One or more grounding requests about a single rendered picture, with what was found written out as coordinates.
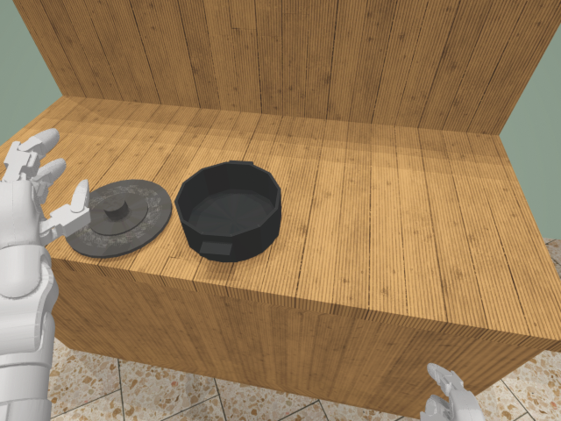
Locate knob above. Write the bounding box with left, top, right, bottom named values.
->
left=102, top=196, right=128, bottom=218

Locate table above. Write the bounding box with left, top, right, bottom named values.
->
left=0, top=0, right=561, bottom=419

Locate robot right hand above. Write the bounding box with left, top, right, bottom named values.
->
left=420, top=363, right=486, bottom=421

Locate robot left hand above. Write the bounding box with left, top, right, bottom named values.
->
left=0, top=128, right=91, bottom=250

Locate robot left forearm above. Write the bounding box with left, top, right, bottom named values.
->
left=0, top=244, right=59, bottom=421

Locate pot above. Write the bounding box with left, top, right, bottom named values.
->
left=174, top=161, right=281, bottom=262

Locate lid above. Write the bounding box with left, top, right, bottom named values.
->
left=65, top=179, right=173, bottom=259

